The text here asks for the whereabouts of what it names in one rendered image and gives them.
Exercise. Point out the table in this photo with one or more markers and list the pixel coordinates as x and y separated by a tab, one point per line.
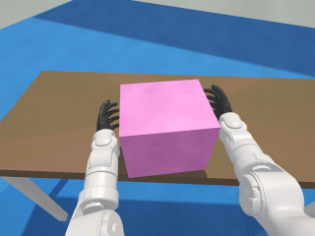
49	131

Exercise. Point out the robot right upper arm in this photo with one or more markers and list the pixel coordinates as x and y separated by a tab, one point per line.
275	200

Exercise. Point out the robot left upper arm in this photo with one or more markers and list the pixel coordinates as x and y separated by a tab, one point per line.
105	222

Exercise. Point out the left robot forearm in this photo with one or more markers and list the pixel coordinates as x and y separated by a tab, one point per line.
100	188

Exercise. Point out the robot right hand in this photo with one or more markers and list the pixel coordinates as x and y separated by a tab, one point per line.
220	101

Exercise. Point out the carton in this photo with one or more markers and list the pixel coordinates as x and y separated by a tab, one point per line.
166	127

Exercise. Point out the robot left hand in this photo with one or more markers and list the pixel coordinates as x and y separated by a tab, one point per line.
102	121

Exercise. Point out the right robot forearm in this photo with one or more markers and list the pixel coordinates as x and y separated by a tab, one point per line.
244	153

